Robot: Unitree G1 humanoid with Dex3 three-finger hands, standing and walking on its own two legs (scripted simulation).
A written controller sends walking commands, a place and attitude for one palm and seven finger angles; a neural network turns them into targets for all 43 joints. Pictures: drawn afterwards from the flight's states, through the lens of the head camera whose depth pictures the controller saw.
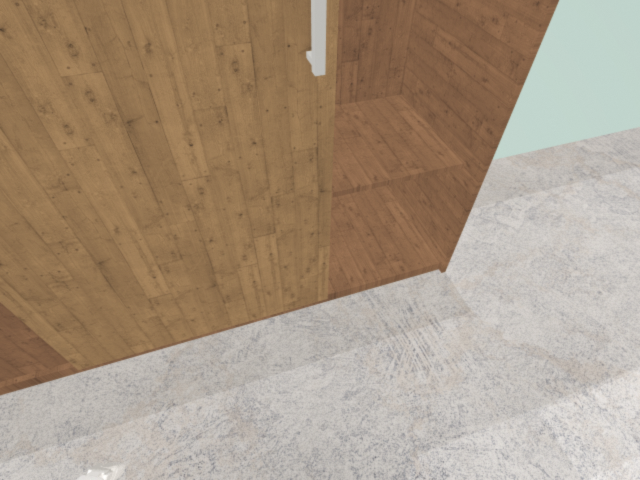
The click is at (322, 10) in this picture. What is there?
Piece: wardrobe's sliding door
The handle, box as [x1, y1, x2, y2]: [306, 0, 326, 75]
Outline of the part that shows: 311,0 311,50 306,51 306,57 312,65 312,72 314,75 324,74 325,67 326,0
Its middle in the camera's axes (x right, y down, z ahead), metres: -0.01 -0.39 +0.63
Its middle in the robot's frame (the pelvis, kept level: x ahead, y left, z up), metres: +0.76 +0.05 +0.26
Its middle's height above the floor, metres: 1.03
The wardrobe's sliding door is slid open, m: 0.48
